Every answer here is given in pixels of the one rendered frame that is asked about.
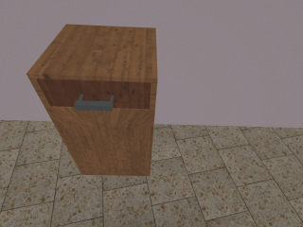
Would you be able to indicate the cabinet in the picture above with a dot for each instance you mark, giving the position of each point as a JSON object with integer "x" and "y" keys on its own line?
{"x": 108, "y": 143}

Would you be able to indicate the drawer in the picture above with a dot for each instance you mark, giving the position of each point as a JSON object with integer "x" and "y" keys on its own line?
{"x": 127, "y": 94}

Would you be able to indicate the handle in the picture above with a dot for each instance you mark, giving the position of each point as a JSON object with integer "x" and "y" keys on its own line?
{"x": 91, "y": 105}

